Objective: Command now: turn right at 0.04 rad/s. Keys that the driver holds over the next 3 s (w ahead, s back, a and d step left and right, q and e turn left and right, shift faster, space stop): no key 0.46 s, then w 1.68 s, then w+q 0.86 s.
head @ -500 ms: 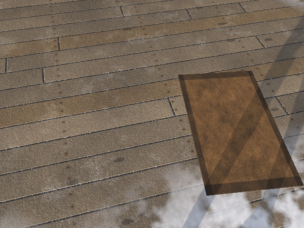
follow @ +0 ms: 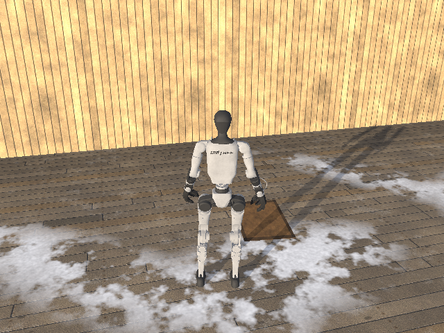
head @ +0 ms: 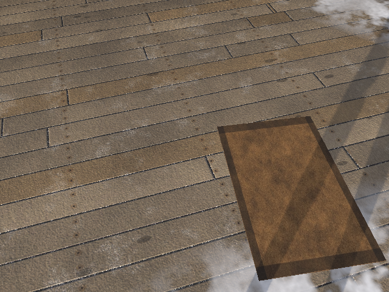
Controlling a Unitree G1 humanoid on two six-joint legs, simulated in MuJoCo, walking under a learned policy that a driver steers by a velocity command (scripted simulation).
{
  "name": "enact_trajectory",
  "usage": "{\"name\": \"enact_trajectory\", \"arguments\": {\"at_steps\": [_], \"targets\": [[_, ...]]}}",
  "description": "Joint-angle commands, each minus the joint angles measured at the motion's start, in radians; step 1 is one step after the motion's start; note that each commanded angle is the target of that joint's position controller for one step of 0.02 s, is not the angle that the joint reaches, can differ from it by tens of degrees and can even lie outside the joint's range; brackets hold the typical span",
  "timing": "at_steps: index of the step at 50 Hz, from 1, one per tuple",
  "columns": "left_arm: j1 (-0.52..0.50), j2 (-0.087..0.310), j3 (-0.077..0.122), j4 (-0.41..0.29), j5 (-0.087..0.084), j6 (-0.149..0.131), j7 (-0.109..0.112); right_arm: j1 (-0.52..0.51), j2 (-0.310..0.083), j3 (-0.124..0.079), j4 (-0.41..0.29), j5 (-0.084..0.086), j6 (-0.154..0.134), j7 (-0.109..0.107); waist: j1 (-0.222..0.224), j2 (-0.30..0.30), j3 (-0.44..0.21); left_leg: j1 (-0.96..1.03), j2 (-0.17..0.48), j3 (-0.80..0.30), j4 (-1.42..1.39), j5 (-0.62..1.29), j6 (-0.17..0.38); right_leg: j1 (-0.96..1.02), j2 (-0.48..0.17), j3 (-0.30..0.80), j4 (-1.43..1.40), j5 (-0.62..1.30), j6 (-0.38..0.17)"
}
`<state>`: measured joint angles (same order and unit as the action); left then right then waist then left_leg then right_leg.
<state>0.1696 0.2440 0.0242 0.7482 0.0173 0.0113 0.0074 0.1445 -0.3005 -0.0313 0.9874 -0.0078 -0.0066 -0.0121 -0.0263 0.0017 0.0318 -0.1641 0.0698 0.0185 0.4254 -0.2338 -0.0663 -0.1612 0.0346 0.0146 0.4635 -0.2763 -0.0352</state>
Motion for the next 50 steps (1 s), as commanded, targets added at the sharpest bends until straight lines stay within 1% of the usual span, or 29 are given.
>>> {"name": "enact_trajectory", "arguments": {"at_steps": [1,11,23,24,25,26,27,28,29,30,31,32,33,34,35,36,37,38,39,40,41,42,43,44,45,46,48,50], "targets": [[-0.007,0.135,0.039,-0.037,-0.002,-0.012,0.004,-0.010,-0.115,-0.022,-0.019,0.002,-0.008,-0.009,0.006,-0.014,-0.051,0.021,0.014,-0.021,-0.029,0.169,0.017,0.007,-0.106,0.110,-0.091,0.297,-0.031],[0.018,0.135,0.039,0.052,-0.006,-0.013,0.010,-0.002,-0.114,-0.022,0.036,0.004,-0.001,-0.022,0.004,-0.014,-0.043,0.030,0.011,-0.013,-0.030,0.166,0.023,-0.003,-0.085,0.079,-0.089,0.287,-0.019],[0.045,0.128,0.029,0.149,-0.011,-0.015,0.020,0.024,-0.091,-0.020,0.077,0.005,0.004,-0.031,0.007,-0.006,-0.019,0.015,-0.001,-0.004,-0.034,0.149,0.026,-0.018,-0.069,0.056,-0.090,0.234,-0.007],[0.060,0.127,0.029,0.163,-0.013,-0.013,0.023,0.043,-0.081,-0.019,0.086,0.006,0.006,-0.032,0.008,-0.015,-0.038,0.017,-0.018,0.016,-0.023,0.060,0.028,-0.011,-0.061,0.052,-0.100,0.123,-0.012],[0.064,0.140,0.034,0.169,-0.019,-0.009,0.026,0.045,-0.075,-0.020,0.088,0.012,0.008,-0.034,0.013,-0.030,-0.025,-0.014,-0.045,0.046,0.016,-0.070,0.034,-0.023,-0.058,0.062,-0.112,-0.073,-0.029],[0.072,0.160,0.042,0.172,-0.025,-0.007,0.028,0.033,-0.069,-0.020,0.081,0.017,0.006,-0.034,0.025,-0.057,0.007,-0.071,-0.067,0.071,0.071,-0.187,0.042,-0.050,-0.079,0.103,-0.145,-0.297,-0.056],[0.092,0.178,0.048,0.175,-0.029,-0.009,0.028,0.009,-0.060,-0.018,0.064,0.017,0.001,-0.033,0.042,-0.097,0.052,-0.150,-0.080,0.081,0.143,-0.245,0.048,-0.073,-0.133,0.188,-0.202,-0.466,-0.092],[0.125,0.202,0.056,0.183,-0.032,-0.017,0.026,-0.017,-0.046,-0.015,0.043,0.020,-0.011,-0.029,0.058,-0.151,0.086,-0.222,-0.085,0.079,0.231,-0.242,0.060,-0.074,-0.213,0.308,-0.268,-0.568,-0.139],[0.136,0.221,0.064,0.188,-0.036,-0.028,0.026,-0.025,-0.041,-0.014,0.029,0.026,-0.025,-0.022,0.061,-0.193,0.116,-0.277,-0.055,0.041,0.322,-0.232,0.081,-0.082,-0.290,0.412,-0.314,-0.591,-0.184],[0.140,0.213,0.065,0.189,-0.034,-0.042,0.026,-0.029,-0.048,-0.018,0.021,0.035,-0.040,-0.012,0.060,-0.195,0.134,-0.330,-0.025,-0.002,0.391,-0.264,0.104,-0.071,-0.331,0.465,-0.328,-0.549,-0.206],[0.127,0.201,0.063,0.183,-0.034,-0.054,0.024,-0.027,-0.050,-0.019,0.013,0.044,-0.054,-0.002,0.051,-0.183,0.139,-0.378,0.001,-0.028,0.410,-0.305,0.127,-0.036,-0.353,0.475,-0.323,-0.491,-0.211],[0.104,0.191,0.062,0.173,-0.042,-0.061,0.022,-0.020,-0.052,-0.020,0.009,0.047,-0.068,0.007,0.037,-0.155,0.132,-0.379,0.019,-0.039,0.362,-0.315,0.146,-0.012,-0.350,0.443,-0.309,-0.425,-0.197],[0.069,0.189,0.062,0.163,-0.052,-0.063,0.021,0.003,-0.051,-0.022,0.016,0.047,-0.079,0.014,0.015,-0.129,0.114,-0.308,0.018,-0.024,0.263,-0.273,0.159,-0.023,-0.320,0.374,-0.290,-0.355,-0.169],[0.019,0.195,0.064,0.151,-0.058,-0.061,0.018,0.071,-0.043,-0.025,0.047,0.043,-0.086,0.018,-0.027,-0.110,0.082,-0.137,-0.014,0.025,0.134,-0.148,0.162,-0.102,-0.266,0.278,-0.255,-0.277,-0.136],[-0.007,0.187,0.061,0.143,-0.056,-0.057,0.015,0.177,-0.039,-0.033,0.100,0.035,-0.086,0.019,-0.070,-0.088,0.044,0.059,-0.070,0.077,0.054,-0.004,0.145,-0.194,-0.204,0.193,-0.183,-0.214,-0.111],[-0.016,0.145,0.048,0.136,-0.046,-0.059,0.011,0.272,-0.052,-0.043,0.137,0.024,-0.081,0.019,-0.098,-0.030,0.014,0.197,-0.063,0.031,0.035,0.016,0.135,-0.278,-0.141,0.111,-0.046,-0.131,-0.077],[-0.032,0.069,0.025,0.114,-0.030,-0.067,0.006,0.384,-0.128,-0.061,0.146,0.021,-0.080,0.012,-0.127,0.206,-0.027,0.305,0.152,-0.306,-0.133,-0.157,0.206,-0.415,-0.027,-0.038,0.304,-0.119,0.003],[-0.039,0.072,0.030,0.079,-0.044,-0.085,0.011,0.433,-0.195,-0.066,0.144,0.013,-0.092,0.024,-0.120,0.326,-0.034,0.336,0.322,-0.696,-0.274,-0.288,0.339,-0.577,0.043,0.003,0.551,-0.313,0.015],[-0.017,0.106,0.037,0.091,-0.069,-0.099,0.008,0.343,-0.143,-0.047,0.120,0.011,-0.107,0.025,-0.067,0.192,0.035,0.289,0.342,-0.689,-0.274,-0.363,0.355,-0.657,-0.034,0.091,0.695,-0.271,-0.009],[-0.010,0.122,0.038,0.107,-0.060,-0.115,-0.003,0.286,-0.077,-0.030,0.087,0.014,-0.116,0.030,-0.050,0.116,0.073,0.248,0.270,-0.522,-0.235,-0.165,0.290,-0.643,-0.072,0.110,0.703,-0.160,-0.031],[0.014,0.113,0.044,0.114,-0.065,-0.118,-0.004,0.248,-0.098,-0.032,0.078,0.013,-0.116,0.034,-0.011,0.135,0.063,0.261,0.257,-0.472,-0.257,-0.208,0.276,-0.678,-0.108,0.067,0.688,-0.068,-0.039],[-0.023,0.143,0.053,0.113,-0.054,-0.119,-0.001,0.218,-0.066,-0.022,0.061,0.015,-0.116,0.038,-0.014,0.083,0.080,0.233,0.228,-0.413,-0.283,-0.140,0.252,-0.671,-0.140,0.062,0.649,0.002,-0.039],[-0.043,0.133,0.055,0.108,-0.049,-0.117,-0.008,0.225,-0.048,-0.013,0.060,0.008,-0.111,0.035,-0.014,0.092,0.078,0.207,0.204,-0.344,-0.291,-0.027,0.238,-0.634,-0.149,0.049,0.610,0.056,-0.029],[-0.039,0.111,0.052,0.115,-0.042,-0.110,-0.014,0.252,-0.032,-0.007,0.063,0.008,-0.107,0.032,-0.016,0.099,0.066,0.211,0.171,-0.272,-0.291,0.107,0.232,-0.605,-0.150,0.023,0.582,0.080,-0.016],[-0.048,0.100,0.052,0.117,-0.033,-0.107,-0.018,0.289,-0.023,-0.004,0.070,0.011,-0.100,0.026,-0.024,0.087,0.057,0.232,0.142,-0.204,-0.275,0.264,0.223,-0.610,-0.142,-0.002,0.562,0.099,-0.005],[-0.079,0.071,0.045,0.101,-0.034,-0.104,-0.020,0.302,-0.054,-0.009,0.070,0.005,-0.096,0.018,-0.026,0.097,0.057,0.220,0.147,-0.191,-0.285,0.294,0.232,-0.609,-0.140,-0.014,0.506,0.134,0.011],[-0.170,0.055,0.037,0.064,-0.036,-0.102,-0.022,0.308,-0.065,-0.009,0.063,0.002,-0.088,0.004,-0.038,0.067,0.077,0.189,0.132,-0.145,-0.306,0.361,0.235,-0.597,-0.128,-0.032,0.377,0.200,0.033],[-0.245,0.034,0.025,0.041,-0.041,-0.104,-0.029,0.320,-0.075,-0.010,0.054,0.005,-0.083,-0.005,-0.055,0.075,0.091,0.141,0.109,-0.098,-0.332,0.331,0.226,-0.524,-0.102,-0.060,0.233,0.279,0.038]]}}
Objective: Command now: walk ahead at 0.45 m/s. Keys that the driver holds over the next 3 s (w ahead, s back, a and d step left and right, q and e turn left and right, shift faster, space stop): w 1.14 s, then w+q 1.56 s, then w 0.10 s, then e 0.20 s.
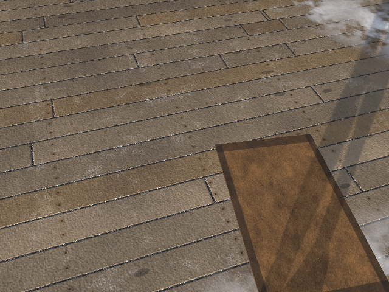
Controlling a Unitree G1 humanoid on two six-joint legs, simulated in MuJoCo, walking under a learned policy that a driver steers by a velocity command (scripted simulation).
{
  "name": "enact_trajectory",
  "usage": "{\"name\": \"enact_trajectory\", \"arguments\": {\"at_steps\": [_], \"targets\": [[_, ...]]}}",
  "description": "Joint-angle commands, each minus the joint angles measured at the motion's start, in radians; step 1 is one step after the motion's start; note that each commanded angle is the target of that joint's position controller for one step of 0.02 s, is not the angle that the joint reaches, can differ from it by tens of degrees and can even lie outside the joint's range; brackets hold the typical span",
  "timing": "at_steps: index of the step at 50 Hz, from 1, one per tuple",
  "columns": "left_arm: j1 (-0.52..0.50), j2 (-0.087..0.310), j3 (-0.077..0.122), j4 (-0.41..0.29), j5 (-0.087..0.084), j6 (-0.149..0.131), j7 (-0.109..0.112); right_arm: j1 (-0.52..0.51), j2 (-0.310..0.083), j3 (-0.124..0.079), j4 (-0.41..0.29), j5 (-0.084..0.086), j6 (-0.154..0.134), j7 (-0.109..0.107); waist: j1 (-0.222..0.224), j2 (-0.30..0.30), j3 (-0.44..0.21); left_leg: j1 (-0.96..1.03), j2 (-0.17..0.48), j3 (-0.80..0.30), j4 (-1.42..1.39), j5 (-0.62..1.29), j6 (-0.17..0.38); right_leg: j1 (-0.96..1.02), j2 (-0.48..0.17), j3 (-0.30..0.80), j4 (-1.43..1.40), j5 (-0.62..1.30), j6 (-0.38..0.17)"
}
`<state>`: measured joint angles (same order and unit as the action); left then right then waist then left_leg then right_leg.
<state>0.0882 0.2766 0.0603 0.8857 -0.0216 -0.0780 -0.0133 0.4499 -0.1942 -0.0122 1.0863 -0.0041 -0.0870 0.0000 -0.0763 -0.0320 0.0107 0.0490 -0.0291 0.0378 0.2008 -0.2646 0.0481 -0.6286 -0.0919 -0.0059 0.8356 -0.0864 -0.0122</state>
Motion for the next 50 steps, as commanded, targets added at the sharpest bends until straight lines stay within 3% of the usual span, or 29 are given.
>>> {"name": "enact_trajectory", "arguments": {"at_steps": [1,6,8,10,11,12,13,14,15,17,19,20,24,27,30,33,35,36,37,38,39,40,41,42,43,44,45,46,50], "targets": [[-0.197,0.001,-0.014,-0.107,-0.004,-0.015,-0.012,0.033,-0.184,-0.031,-0.043,0.003,-0.002,-0.019,-0.014,0.113,0.121,-0.081,0.210,-0.108,-0.120,0.344,0.112,-0.029,0.035,-0.052,-0.188,0.117,0.014],[-0.272,0.034,-0.012,-0.148,-0.011,-0.026,-0.036,0.063,-0.193,-0.047,-0.032,0.018,0.008,-0.022,0.013,0.119,0.138,0.045,0.278,-0.087,-0.071,0.473,0.109,0.008,0.053,-0.033,-0.323,0.110,-0.042],[-0.190,0.082,0.010,-0.132,-0.009,-0.028,-0.036,0.036,-0.218,-0.060,-0.046,0.013,0.017,-0.023,0.077,0.151,0.051,0.104,0.290,-0.073,0.056,0.804,0.089,0.142,0.099,-0.055,-0.320,0.051,-0.077],[0.111,0.155,0.052,-0.043,-0.011,-0.020,-0.021,0.006,-0.215,-0.060,-0.066,0.003,0.034,-0.022,0.227,0.163,-0.138,0.002,0.234,-0.031,0.410,0.963,0.045,0.541,0.122,-0.062,-0.321,0.052,-0.136],[0.292,0.223,0.068,-0.004,0.006,-0.012,-0.008,0.023,-0.170,-0.042,-0.092,-0.015,0.032,-0.021,0.262,0.031,-0.284,-0.264,0.167,-0.012,0.736,0.575,0.023,0.871,-0.090,0.197,-0.284,-0.009,-0.203],[0.327,0.230,0.066,0.016,0.007,-0.010,-0.017,0.145,-0.020,-0.004,-0.086,0.010,0.008,-0.005,0.177,-0.262,-0.447,-0.600,-0.043,-0.069,1.108,-0.235,-0.037,1.123,-0.323,0.742,-0.477,-0.273,-0.386],[0.256,0.142,0.040,0.015,0.002,-0.013,-0.021,0.056,-0.136,-0.031,-0.098,0.035,-0.025,0.000,0.202,-0.142,-0.329,-0.712,0.009,-0.196,1.210,-0.266,-0.004,1.018,-0.274,0.751,-0.566,-0.365,-0.334],[0.168,0.099,0.027,0.000,0.006,-0.018,-0.017,-0.059,-0.184,-0.046,-0.139,0.065,-0.041,0.002,0.180,-0.104,-0.167,-0.761,0.057,-0.163,1.217,-0.199,0.015,0.864,-0.241,0.569,-0.582,-0.295,-0.288],[0.090,0.083,0.019,-0.009,0.013,-0.031,-0.023,-0.106,-0.172,-0.044,-0.152,0.060,-0.047,-0.005,0.135,0.015,-0.080,-0.718,0.114,-0.143,1.144,-0.109,0.017,0.690,-0.206,0.443,-0.615,-0.146,-0.263],[0.043,0.055,0.010,-0.002,0.032,-0.046,-0.028,-0.095,-0.157,-0.059,-0.149,0.030,-0.029,-0.016,0.072,0.012,-0.036,-0.600,0.170,-0.140,1.044,-0.047,0.008,0.508,-0.150,0.300,-0.653,0.019,-0.246],[0.056,0.032,0.002,0.021,0.024,-0.047,-0.028,-0.088,-0.127,-0.061,-0.153,0.026,-0.004,-0.020,0.047,0.004,-0.015,-0.570,0.188,-0.126,0.976,-0.032,0.004,0.433,-0.108,0.229,-0.705,-0.005,-0.234],[0.065,0.075,0.010,0.032,0.023,-0.048,-0.022,-0.097,-0.109,-0.057,-0.167,0.027,0.005,-0.020,0.035,-0.038,0.006,-0.588,0.195,-0.118,0.928,-0.020,-0.011,0.399,-0.131,0.215,-0.729,0.002,-0.255],[0.137,0.115,0.019,0.054,0.019,-0.042,0.007,-0.279,-0.134,-0.060,-0.235,0.009,0.005,-0.017,0.080,0.004,0.058,-0.701,0.202,-0.095,0.672,0.200,-0.053,0.423,-0.106,0.147,-0.762,0.034,-0.236],[0.187,0.143,0.024,0.066,0.010,-0.033,0.016,-0.381,-0.105,-0.045,-0.261,0.013,-0.003,-0.004,0.116,-0.003,0.064,-0.640,0.162,-0.050,0.471,0.334,-0.059,0.432,-0.081,0.074,-0.754,0.056,-0.208],[0.270,0.138,0.023,0.100,-0.001,-0.023,0.016,-0.477,-0.116,-0.042,-0.292,0.023,-0.006,0.009,0.154,-0.004,0.073,-0.648,0.135,-0.039,0.380,0.349,-0.052,0.531,-0.102,0.070,-0.718,0.048,-0.194],[0.303,0.140,0.027,0.119,-0.003,-0.004,0.020,-0.516,-0.139,-0.046,-0.322,0.024,-0.013,0.027,0.147,-0.008,0.068,-0.672,0.113,-0.039,0.321,0.247,-0.016,0.666,-0.149,0.079,-0.648,0.116,-0.172],[0.261,0.168,0.034,0.111,-0.001,0.007,0.022,-0.426,-0.175,-0.061,-0.313,0.029,-0.017,0.032,0.076,-0.052,0.020,-0.529,0.088,-0.026,0.298,0.189,0.018,0.679,-0.167,0.083,-0.551,0.295,-0.146],[0.241,0.153,0.029,0.105,0.002,0.013,0.023,-0.297,-0.213,-0.083,-0.273,0.025,-0.018,0.030,0.008,-0.039,-0.059,-0.358,0.053,0.006,0.278,0.191,0.045,0.660,-0.122,0.039,-0.393,0.448,-0.121],[0.244,0.119,0.013,0.087,0.015,0.016,0.024,-0.106,-0.273,-0.109,-0.221,0.018,-0.016,0.021,-0.060,0.014,-0.199,-0.072,0.121,-0.066,0.307,0.195,0.091,0.522,-0.063,-0.008,-0.141,0.361,-0.088],[0.360,0.000,-0.023,0.070,0.021,-0.002,0.013,0.012,-0.383,-0.135,-0.193,0.001,-0.008,0.018,-0.027,0.261,-0.344,0.322,0.379,-0.517,0.248,0.044,0.250,0.111,0.102,-0.057,0.260,-0.051,-0.012],[0.344,0.032,-0.020,0.085,0.007,-0.028,0.009,0.023,-0.301,-0.111,-0.193,0.006,-0.008,0.024,-0.040,0.284,-0.394,0.360,0.429,-0.776,0.094,-0.070,0.284,-0.037,0.141,0.093,0.416,-0.490,-0.018],[0.256,0.125,0.005,0.064,-0.024,-0.043,0.004,-0.065,-0.240,-0.090,-0.207,0.010,-0.012,0.024,-0.027,0.213,-0.240,0.245,0.394,-0.641,0.084,-0.099,0.228,-0.130,0.080,0.118,0.489,-0.443,-0.043],[0.196,0.130,0.005,0.049,-0.029,-0.049,0.007,-0.154,-0.207,-0.079,-0.231,0.009,-0.015,0.023,0.001,0.148,-0.147,0.102,0.358,-0.503,0.066,-0.027,0.195,-0.126,0.023,0.091,0.461,-0.346,-0.054],[0.162,0.121,0.010,0.049,-0.013,-0.045,0.015,-0.216,-0.173,-0.068,-0.240,0.003,-0.015,0.027,0.027,0.087,-0.072,-0.034,0.313,-0.397,0.029,0.060,0.174,-0.087,-0.015,0.073,0.396,-0.267,-0.054],[0.168,0.111,0.016,0.053,0.002,-0.036,0.019,-0.232,-0.153,-0.061,-0.240,-0.007,-0.021,0.032,0.055,0.114,-0.039,-0.132,0.277,-0.311,0.017,0.227,0.150,-0.011,-0.044,0.081,0.340,-0.219,-0.053],[0.203,0.078,0.013,0.057,0.002,-0.021,0.018,-0.245,-0.158,-0.062,-0.234,-0.008,-0.022,0.034,0.087,0.139,-0.052,-0.164,0.270,-0.288,-0.016,0.205,0.161,0.030,-0.054,0.078,0.309,-0.186,-0.042],[0.197,0.070,0.014,0.065,0.004,-0.007,0.022,-0.235,-0.131,-0.057,-0.228,-0.005,-0.025,0.036,0.086,0.106,-0.041,-0.190,0.233,-0.248,-0.040,0.217,0.150,0.046,-0.058,0.069,0.298,-0.160,-0.044],[0.202,0.050,0.012,0.060,0.002,0.001,0.022,-0.227,-0.177,-0.066,-0.219,-0.006,-0.028,0.030,0.102,0.131,-0.035,-0.211,0.257,-0.237,-0.059,0.241,0.173,0.039,-0.059,0.067,0.267,-0.137,-0.032],[0.058,0.057,0.016,0.010,0.018,0.004,0.022,-0.155,-0.192,-0.071,-0.189,0.002,-0.023,0.007,0.070,0.074,0.023,-0.166,0.247,-0.177,-0.095,0.287,0.176,-0.085,-0.063,0.063,0.048,0.031,0.007]]}}
Over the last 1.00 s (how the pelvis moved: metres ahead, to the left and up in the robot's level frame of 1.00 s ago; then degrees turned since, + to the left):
0.14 0.07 0.01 1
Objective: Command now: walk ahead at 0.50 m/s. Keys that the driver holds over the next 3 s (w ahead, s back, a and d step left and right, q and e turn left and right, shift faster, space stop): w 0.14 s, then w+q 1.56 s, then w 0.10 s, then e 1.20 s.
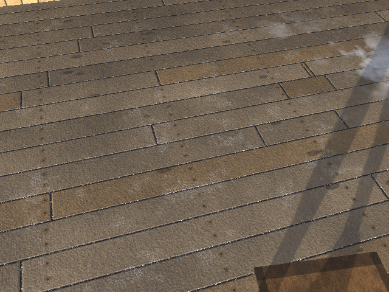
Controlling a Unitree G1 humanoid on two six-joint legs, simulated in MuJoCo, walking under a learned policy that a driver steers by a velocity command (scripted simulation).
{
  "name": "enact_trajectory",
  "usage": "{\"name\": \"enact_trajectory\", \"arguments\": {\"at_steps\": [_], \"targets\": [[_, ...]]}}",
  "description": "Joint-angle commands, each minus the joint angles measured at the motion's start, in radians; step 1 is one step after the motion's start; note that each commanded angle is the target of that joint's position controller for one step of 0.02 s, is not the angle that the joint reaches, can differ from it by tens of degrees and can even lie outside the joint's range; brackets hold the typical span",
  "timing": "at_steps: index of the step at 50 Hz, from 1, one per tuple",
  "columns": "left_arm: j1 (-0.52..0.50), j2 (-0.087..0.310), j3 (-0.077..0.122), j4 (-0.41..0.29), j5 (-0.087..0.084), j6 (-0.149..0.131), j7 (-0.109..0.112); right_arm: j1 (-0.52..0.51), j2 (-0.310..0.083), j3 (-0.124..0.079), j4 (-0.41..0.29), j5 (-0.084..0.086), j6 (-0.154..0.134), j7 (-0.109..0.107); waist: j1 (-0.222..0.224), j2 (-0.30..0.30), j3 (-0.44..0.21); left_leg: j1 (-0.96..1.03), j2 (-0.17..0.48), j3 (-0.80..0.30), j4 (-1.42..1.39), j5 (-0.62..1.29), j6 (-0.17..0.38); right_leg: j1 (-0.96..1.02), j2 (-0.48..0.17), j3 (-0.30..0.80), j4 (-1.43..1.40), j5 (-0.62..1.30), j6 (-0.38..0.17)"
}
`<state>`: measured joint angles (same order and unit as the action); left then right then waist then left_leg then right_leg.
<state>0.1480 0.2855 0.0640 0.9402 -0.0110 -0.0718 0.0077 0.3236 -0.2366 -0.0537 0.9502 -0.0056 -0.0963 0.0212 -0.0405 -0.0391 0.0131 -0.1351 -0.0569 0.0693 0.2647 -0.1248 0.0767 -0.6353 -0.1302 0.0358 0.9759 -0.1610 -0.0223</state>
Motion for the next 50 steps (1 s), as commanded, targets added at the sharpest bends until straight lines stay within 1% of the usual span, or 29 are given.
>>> {"name": "enact_trajectory", "arguments": {"at_steps": [1,5,9,12,13,14,15,16,17,18,19,20,21,23,26,28,31,36,39,40,41,42,43,44,45,46,47,48,50], "targets": [[-0.018,0.038,0.010,-0.050,0.007,-0.004,-0.002,-0.020,-0.158,-0.030,-0.050,0.002,-0.010,-0.020,0.033,0.085,0.019,0.024,0.272,-0.189,-0.164,0.138,0.143,-0.076,-0.021,0.020,-0.147,0.160,0.021],[-0.167,0.020,-0.003,-0.091,-0.002,-0.017,-0.016,0.054,-0.159,-0.031,-0.016,0.013,-0.003,-0.030,-0.019,0.090,0.059,0.044,0.244,-0.122,-0.172,0.126,0.116,-0.023,0.025,-0.033,-0.356,0.282,0.020],[-0.260,0.022,-0.008,-0.137,-0.007,-0.028,-0.037,0.121,-0.167,-0.037,0.022,0.021,0.017,-0.033,-0.036,0.097,0.087,0.171,0.300,-0.151,-0.111,0.171,0.116,-0.049,0.043,-0.018,-0.450,0.220,-0.004],[-0.214,0.068,0.007,-0.138,-0.008,-0.042,-0.047,0.094,-0.185,-0.048,0.018,0.027,0.031,-0.040,0.016,0.114,0.055,0.222,0.323,-0.188,-0.022,0.304,0.096,0.053,0.073,-0.020,-0.498,0.118,-0.028],[-0.142,0.093,0.020,-0.122,-0.008,-0.046,-0.044,0.068,-0.194,-0.050,0.010,0.028,0.035,-0.040,0.061,0.129,0.011,0.207,0.309,-0.184,0.056,0.442,0.084,0.175,0.102,-0.044,-0.513,0.098,-0.042],[0.012,0.137,0.044,-0.075,-0.006,-0.049,-0.037,0.053,-0.174,-0.042,0.001,0.023,0.038,-0.039,0.133,0.117,-0.087,0.150,0.252,-0.152,0.222,0.517,0.057,0.400,0.116,-0.058,-0.519,0.120,-0.068],[0.202,0.204,0.065,-0.038,0.013,-0.049,-0.026,0.047,-0.136,-0.025,-0.028,0.010,0.039,-0.039,0.199,0.048,-0.245,-0.049,0.183,-0.108,0.507,0.308,0.018,0.720,-0.034,0.095,-0.468,0.118,-0.128],[0.286,0.276,0.083,-0.010,0.015,-0.040,-0.026,0.189,0.008,0.013,-0.035,0.016,0.021,-0.031,0.138,-0.219,-0.395,-0.456,0.013,-0.072,0.869,-0.305,-0.054,1.082,-0.286,0.542,-0.554,-0.064,-0.279],[0.271,0.170,0.053,-0.018,0.007,-0.038,-0.025,0.144,-0.089,-0.008,-0.021,0.039,0.005,-0.031,0.165,-0.175,-0.388,-0.554,0.041,-0.202,1.013,-0.464,-0.047,1.045,-0.283,0.646,-0.650,-0.184,-0.264],[0.180,0.118,0.037,-0.035,0.003,-0.040,-0.020,0.058,-0.154,-0.028,-0.052,0.060,-0.003,-0.032,0.154,-0.134,-0.230,-0.624,0.091,-0.195,1.051,-0.393,-0.034,0.915,-0.255,0.489,-0.673,-0.178,-0.212],[0.104,0.089,0.027,-0.049,0.007,-0.042,-0.017,0.009,-0.151,-0.030,-0.064,0.059,-0.003,-0.039,0.126,-0.065,-0.148,-0.600,0.142,-0.172,1.025,-0.302,-0.030,0.772,-0.225,0.371,-0.702,-0.118,-0.184],[0.052,0.058,0.019,-0.049,0.012,-0.044,-0.019,-0.018,-0.139,-0.037,-0.069,0.046,0.004,-0.044,0.101,-0.032,-0.077,-0.564,0.171,-0.167,0.976,-0.243,-0.029,0.642,-0.192,0.278,-0.747,-0.063,-0.168],[0.032,0.045,0.014,-0.046,0.025,-0.051,-0.021,0.002,-0.120,-0.042,-0.066,0.039,0.015,-0.044,0.070,-0.058,-0.053,-0.493,0.198,-0.181,0.942,-0.206,-0.027,0.558,-0.168,0.197,-0.765,0.035,-0.153],[0.009,0.038,0.017,-0.035,0.024,-0.052,-0.019,0.019,-0.078,-0.042,-0.072,0.044,0.045,-0.041,0.039,-0.052,-0.024,-0.458,0.217,-0.171,0.907,-0.181,-0.027,0.481,-0.145,0.107,-0.830,0.024,-0.157],[0.020,0.087,0.031,-0.019,0.024,-0.057,-0.007,-0.034,-0.062,-0.042,-0.118,0.034,0.066,-0.038,0.024,-0.046,0.022,-0.533,0.225,-0.174,0.811,-0.071,-0.046,0.466,-0.156,0.000,-0.861,0.131,-0.170],[0.032,0.100,0.037,-0.017,0.026,-0.053,0.003,-0.085,-0.074,-0.044,-0.136,0.030,0.063,-0.029,0.037,-0.011,0.032,-0.557,0.219,-0.167,0.711,0.038,-0.053,0.490,-0.141,-0.064,-0.872,0.161,-0.161],[0.054,0.125,0.043,-0.019,0.021,-0.043,0.013,-0.184,-0.051,-0.031,-0.170,0.026,0.056,-0.007,0.068,0.006,0.049,-0.523,0.205,-0.101,0.541,0.148,-0.052,0.512,-0.126,-0.158,-0.874,0.185,-0.144],[0.137,0.154,0.055,-0.001,-0.002,-0.011,0.016,-0.324,-0.062,-0.025,-0.248,0.028,0.059,0.024,0.108,0.005,0.091,-0.560,0.172,-0.034,0.403,0.087,-0.017,0.685,-0.171,-0.221,-0.807,0.281,-0.117],[0.110,0.194,0.067,-0.017,-0.015,0.010,0.018,-0.259,-0.111,-0.048,-0.264,0.028,0.067,0.033,0.041,-0.038,0.020,-0.412,0.087,0.042,0.386,-0.063,0.036,0.745,-0.178,-0.264,-0.619,0.699,-0.086],[0.092,0.204,0.069,-0.022,-0.020,0.019,0.019,-0.153,-0.144,-0.069,-0.243,0.032,0.069,0.032,-0.025,-0.042,-0.039,-0.272,0.041,0.068,0.359,-0.076,0.064,0.726,-0.162,-0.283,-0.461,0.811,-0.070],[0.080,0.192,0.063,-0.030,-0.020,0.023,0.019,0.018,-0.204,-0.104,-0.197,0.036,0.071,0.020,-0.112,-0.012,-0.127,-0.018,-0.005,0.062,0.296,-0.016,0.102,0.622,-0.118,-0.306,-0.232,0.758,-0.032],[0.102,0.119,0.038,-0.057,0.019,0.014,0.016,0.132,-0.309,-0.135,-0.171,0.037,0.081,-0.004,-0.121,0.174,-0.202,0.257,0.176,-0.237,0.278,0.005,0.167,0.335,-0.056,-0.307,0.104,0.246,0.020],[0.157,0.010,0.002,-0.118,0.022,-0.024,0.006,0.071,-0.375,-0.133,-0.206,0.030,0.063,0.003,-0.005,0.334,-0.319,0.496,0.385,-0.867,0.079,-0.229,0.373,-0.045,0.171,-0.110,0.397,-0.451,0.066],[0.035,0.111,0.021,-0.132,-0.024,-0.061,-0.008,0.092,-0.273,-0.102,-0.216,0.021,0.047,0.014,-0.076,0.168,-0.320,0.505,0.392,-0.876,-0.007,-0.254,0.328,-0.158,0.129,0.052,0.452,-0.418,0.037],[-0.015,0.123,0.024,-0.150,-0.046,-0.079,-0.015,0.058,-0.226,-0.088,-0.209,0.018,0.032,0.015,-0.064,0.145,-0.195,0.415,0.365,-0.720,0.004,-0.182,0.282,-0.218,0.086,0.039,0.409,-0.324,0.006],[-0.011,0.112,0.023,-0.131,-0.020,-0.086,-0.006,0.001,-0.197,-0.079,-0.222,0.024,0.022,0.015,-0.023,0.049,-0.126,0.270,0.311,-0.577,0.031,0.009,0.239,-0.151,0.037,0.046,0.319,-0.247,-0.003],[-0.003,0.117,0.033,-0.121,0.005,-0.079,0.001,-0.069,-0.163,-0.068,-0.234,0.020,0.024,0.012,0.020,0.031,-0.096,0.149,0.272,-0.491,0.009,0.046,0.210,-0.082,0.009,0.043,0.229,-0.186,-0.001],[0.015,0.126,0.038,-0.121,0.004,-0.064,0.000,-0.102,-0.158,-0.063,-0.252,0.007,0.022,0.007,0.050,0.076,-0.089,0.055,0.263,-0.477,-0.015,0.101,0.218,-0.006,-0.006,0.056,0.195,-0.158,0.007],[0.019,0.111,0.039,-0.126,0.014,-0.039,-0.001,-0.096,-0.162,-0.062,-0.255,0.015,0.017,-0.004,0.063,0.070,-0.072,-0.013,0.237,-0.418,-0.039,0.183,0.220,0.032,-0.002,0.042,0.111,-0.129,0.038]]}}
Over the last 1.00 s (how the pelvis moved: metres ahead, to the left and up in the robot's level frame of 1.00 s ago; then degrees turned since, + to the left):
0.57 0.04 0.00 0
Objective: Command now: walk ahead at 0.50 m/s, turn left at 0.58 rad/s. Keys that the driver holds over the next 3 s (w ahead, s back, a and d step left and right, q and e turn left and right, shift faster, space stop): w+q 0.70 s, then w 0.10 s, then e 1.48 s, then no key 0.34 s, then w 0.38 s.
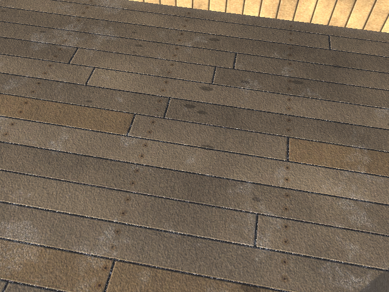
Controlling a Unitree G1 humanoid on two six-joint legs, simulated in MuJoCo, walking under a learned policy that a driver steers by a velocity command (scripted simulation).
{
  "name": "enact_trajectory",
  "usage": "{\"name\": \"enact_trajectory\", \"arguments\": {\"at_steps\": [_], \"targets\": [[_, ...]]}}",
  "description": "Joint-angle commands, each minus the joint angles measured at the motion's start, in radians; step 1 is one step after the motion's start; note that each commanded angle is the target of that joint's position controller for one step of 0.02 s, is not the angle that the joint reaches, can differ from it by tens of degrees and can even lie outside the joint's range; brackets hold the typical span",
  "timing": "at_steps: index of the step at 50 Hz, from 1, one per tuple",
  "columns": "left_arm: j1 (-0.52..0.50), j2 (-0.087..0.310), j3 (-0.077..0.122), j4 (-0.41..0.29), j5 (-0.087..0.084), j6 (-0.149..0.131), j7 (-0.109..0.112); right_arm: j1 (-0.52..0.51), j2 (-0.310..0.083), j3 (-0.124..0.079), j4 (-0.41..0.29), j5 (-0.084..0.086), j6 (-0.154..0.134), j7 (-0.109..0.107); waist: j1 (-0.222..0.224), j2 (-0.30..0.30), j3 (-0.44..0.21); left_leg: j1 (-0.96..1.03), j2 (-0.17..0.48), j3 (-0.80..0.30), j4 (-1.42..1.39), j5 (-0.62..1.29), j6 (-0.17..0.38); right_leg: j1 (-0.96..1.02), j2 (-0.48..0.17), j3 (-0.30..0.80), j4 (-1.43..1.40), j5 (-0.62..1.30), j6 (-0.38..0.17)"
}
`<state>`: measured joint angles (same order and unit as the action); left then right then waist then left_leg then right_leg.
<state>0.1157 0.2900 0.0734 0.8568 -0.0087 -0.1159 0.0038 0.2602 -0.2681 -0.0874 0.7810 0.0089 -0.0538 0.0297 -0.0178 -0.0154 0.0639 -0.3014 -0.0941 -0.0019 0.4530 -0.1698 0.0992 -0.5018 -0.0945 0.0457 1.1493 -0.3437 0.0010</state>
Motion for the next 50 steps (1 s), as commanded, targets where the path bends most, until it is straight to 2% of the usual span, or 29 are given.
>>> {"name": "enact_trajectory", "arguments": {"at_steps": [1,3,6,11,14,16,17,18,19,20,21,22,24,25,28,33,36,38,40,41,42,43,44,45,46,47,48,49,50], "targets": [[0.030,0.091,0.027,-0.051,0.018,0.012,0.005,-0.019,-0.148,-0.033,-0.083,0.004,-0.027,-0.022,0.040,0.033,-0.111,0.132,0.258,-0.315,-0.235,0.237,0.193,-0.106,-0.027,0.021,-0.122,0.093,0.029],[-0.058,0.075,0.021,-0.082,0.025,0.016,0.008,0.024,-0.168,-0.037,-0.075,0.007,-0.025,-0.037,0.012,0.037,-0.079,0.115,0.239,-0.288,-0.245,0.236,0.178,-0.140,-0.005,0.014,-0.266,0.211,0.054],[-0.151,0.050,0.008,-0.115,0.016,0.010,-0.002,0.059,-0.167,-0.037,-0.067,0.009,-0.018,-0.047,-0.024,0.085,-0.059,0.089,0.197,-0.254,-0.238,0.141,0.133,-0.093,0.040,0.012,-0.489,0.388,0.057],[-0.245,0.073,0.006,-0.166,0.002,-0.008,-0.023,0.122,-0.159,-0.037,-0.038,0.016,-0.008,-0.050,-0.060,0.111,-0.040,0.149,0.222,-0.328,-0.170,0.084,0.106,-0.044,0.079,0.027,-0.647,0.429,0.034],[-0.213,0.105,0.016,-0.169,0.000,-0.025,-0.033,0.123,-0.159,-0.038,-0.041,0.014,0.005,-0.059,-0.036,0.137,-0.052,0.220,0.245,-0.401,-0.083,0.137,0.092,0.010,0.095,0.028,-0.691,0.309,0.009],[-0.054,0.144,0.038,-0.131,0.005,-0.036,-0.026,0.087,-0.136,-0.029,-0.060,0.012,0.011,-0.058,0.050,0.159,-0.123,0.189,0.194,-0.396,0.049,0.242,0.055,0.239,0.094,0.009,-0.737,0.302,-0.038],[0.094,0.192,0.052,-0.114,0.023,-0.039,-0.019,0.068,-0.088,-0.009,-0.084,0.000,0.007,-0.053,0.120,0.094,-0.254,0.075,0.138,-0.329,0.288,0.190,0.016,0.498,-0.037,0.118,-0.697,0.283,-0.099],[0.233,0.276,0.076,-0.086,0.037,-0.025,-0.014,0.202,-0.022,0.010,-0.106,0.021,-0.002,-0.052,0.089,-0.194,-0.414,-0.283,-0.010,-0.193,0.642,-0.211,-0.066,0.885,-0.277,0.535,-0.738,0.122,-0.261],[0.231,0.206,0.060,-0.077,0.007,-0.017,-0.021,0.231,-0.093,0.007,-0.101,0.035,-0.006,-0.055,0.082,-0.276,-0.407,-0.452,0.043,-0.189,0.810,-0.428,-0.075,0.903,-0.344,0.755,-0.825,-0.104,-0.288],[0.174,0.123,0.037,-0.099,-0.002,-0.009,-0.018,0.143,-0.173,-0.014,-0.098,0.034,-0.001,-0.054,0.102,-0.154,-0.255,-0.507,0.095,-0.189,0.866,-0.346,-0.079,0.771,-0.301,0.614,-0.851,-0.168,-0.240],[0.120,0.097,0.027,-0.110,0.006,0.002,-0.014,0.072,-0.179,-0.017,-0.112,0.023,0.005,-0.055,0.094,-0.078,-0.164,-0.486,0.133,-0.147,0.860,-0.269,-0.082,0.635,-0.259,0.469,-0.865,-0.083,-0.202],[0.081,0.078,0.019,-0.105,0.013,0.009,-0.013,0.028,-0.165,-0.019,-0.128,0.011,0.007,-0.051,0.074,-0.055,-0.091,-0.461,0.160,-0.138,0.810,-0.219,-0.081,0.510,-0.219,0.368,-0.895,0.020,-0.190],[0.071,0.067,0.013,-0.094,0.024,0.004,-0.012,0.029,-0.122,-0.016,-0.137,0.016,0.015,-0.040,0.044,-0.078,-0.052,-0.381,0.207,-0.127,0.742,-0.175,-0.074,0.388,-0.171,0.224,-0.940,0.171,-0.174],[0.066,0.081,0.017,-0.083,0.019,0.001,-0.012,0.036,-0.095,-0.011,-0.147,0.022,0.021,-0.038,0.029,-0.096,-0.056,-0.383,0.216,-0.113,0.714,-0.164,-0.079,0.375,-0.174,0.192,-0.967,0.180,-0.188],[0.071,0.117,0.030,-0.069,0.012,-0.008,-0.010,-0.008,-0.080,-0.003,-0.178,0.016,0.031,-0.036,0.030,-0.068,-0.041,-0.422,0.235,-0.106,0.617,-0.077,-0.098,0.373,-0.186,0.087,-1.011,0.298,-0.213],[0.098,0.149,0.035,-0.055,0.007,0.007,-0.005,-0.133,-0.059,0.010,-0.210,0.015,0.015,-0.007,0.074,-0.036,-0.026,-0.377,0.209,-0.033,0.338,0.184,-0.088,0.423,-0.135,-0.117,-1.004,0.421,-0.162],[0.164,0.172,0.039,-0.033,-0.004,0.022,-0.004,-0.229,-0.047,0.018,-0.247,0.017,0.013,0.011,0.111,-0.031,0.003,-0.361,0.187,0.010,0.230,0.187,-0.071,0.486,-0.158,-0.154,-0.992,0.433,-0.151],[0.193,0.190,0.042,-0.016,-0.016,0.035,-0.008,-0.256,-0.051,0.018,-0.269,0.017,0.012,0.018,0.104,-0.037,0.018,-0.345,0.165,0.025,0.178,0.110,-0.046,0.540,-0.187,-0.158,-0.965,0.510,-0.147],[0.194,0.219,0.047,-0.009,-0.026,0.046,-0.006,-0.221,-0.086,0.002,-0.271,0.007,0.012,0.020,0.057,-0.067,-0.020,-0.244,0.107,0.064,0.142,0.005,-0.008,0.589,-0.198,-0.184,-0.859,0.815,-0.134],[0.188,0.226,0.045,-0.003,-0.028,0.054,-0.004,-0.129,-0.118,-0.017,-0.249,-0.003,0.012,0.017,-0.009,-0.073,-0.072,-0.097,0.068,0.079,0.091,0.010,0.017,0.577,-0.181,-0.200,-0.719,0.984,-0.116],[0.183,0.207,0.033,0.001,-0.026,0.057,0.000,0.019,-0.162,-0.041,-0.206,-0.008,0.012,0.007,-0.095,-0.053,-0.153,0.145,0.044,0.078,0.013,0.157,0.045,0.489,-0.140,-0.229,-0.529,1.007,-0.080],[0.189,0.143,0.004,-0.029,0.010,0.047,-0.001,0.160,-0.242,-0.059,-0.178,-0.025,0.018,-0.015,-0.137,0.064,-0.295,0.491,0.233,-0.138,0.091,0.479,0.100,0.228,-0.082,-0.226,-0.226,0.603,-0.030],[0.301,0.047,-0.036,-0.033,0.007,0.030,-0.018,0.107,-0.288,-0.045,-0.196,-0.040,0.017,-0.022,-0.042,0.298,-0.476,0.734,0.564,-0.612,0.016,0.685,0.322,-0.082,0.104,-0.137,0.162,-0.286,0.035],[0.243,0.174,-0.001,-0.005,-0.028,0.020,-0.022,0.121,-0.212,-0.028,-0.209,-0.039,0.016,-0.016,-0.115,0.131,-0.545,0.670,0.540,-0.555,0.011,0.778,0.306,-0.075,0.084,0.077,0.241,-0.309,0.030],[0.159,0.176,0.003,-0.040,-0.055,0.023,-0.024,0.074,-0.177,-0.014,-0.191,-0.036,0.009,-0.013,-0.099,0.125,-0.397,0.584,0.494,-0.351,0.029,0.850,0.253,-0.151,0.040,0.075,0.220,-0.290,0.024],[0.137,0.140,-0.004,-0.040,-0.042,0.030,-0.017,0.030,-0.154,-0.009,-0.167,-0.020,0.000,-0.010,-0.055,0.066,-0.275,0.442,0.429,-0.251,-0.011,0.762,0.193,-0.163,0.002,0.047,0.111,-0.232,0.026],[0.134,0.135,0.001,-0.029,-0.023,0.043,-0.007,-0.019,-0.122,-0.001,-0.160,-0.014,-0.007,-0.011,-0.023,0.065,-0.216,0.336,0.397,-0.201,-0.053,0.669,0.163,-0.137,-0.025,0.036,0.040,-0.182,0.031],[0.152,0.123,0.000,-0.019,-0.016,0.064,-0.001,-0.053,-0.116,0.001,-0.154,-0.024,-0.011,-0.011,0.008,0.069,-0.173,0.205,0.375,-0.156,-0.120,0.662,0.156,-0.040,-0.028,0.020,0.030,-0.133,0.037],[0.214,0.101,-0.001,-0.002,-0.016,0.083,0.004,-0.089,-0.111,0.001,-0.147,-0.034,-0.020,-0.011,0.048,0.107,-0.176,0.119,0.393,-0.120,-0.143,0.692,0.181,0.037,-0.022,0.018,0.013,-0.103,0.056]]}}
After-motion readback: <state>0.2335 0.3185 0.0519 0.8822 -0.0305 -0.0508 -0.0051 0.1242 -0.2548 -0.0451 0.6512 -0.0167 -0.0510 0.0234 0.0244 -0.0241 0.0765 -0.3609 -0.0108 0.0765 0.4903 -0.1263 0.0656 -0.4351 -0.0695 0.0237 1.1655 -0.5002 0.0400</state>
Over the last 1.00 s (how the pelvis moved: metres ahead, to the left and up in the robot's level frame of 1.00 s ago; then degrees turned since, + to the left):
0.53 0.06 -0.01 25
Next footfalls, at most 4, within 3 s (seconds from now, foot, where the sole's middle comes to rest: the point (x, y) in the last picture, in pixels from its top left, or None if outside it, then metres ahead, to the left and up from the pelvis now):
0.34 right None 0.39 -0.13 -0.77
0.84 left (126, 262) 0.55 0.23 -0.77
1.32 right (182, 218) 0.71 0.04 -0.77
1.78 left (119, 230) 0.67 0.27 -0.77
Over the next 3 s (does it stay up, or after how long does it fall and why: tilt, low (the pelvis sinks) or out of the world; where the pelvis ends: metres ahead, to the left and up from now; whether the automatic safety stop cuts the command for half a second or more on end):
stays up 0.69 0.07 0.00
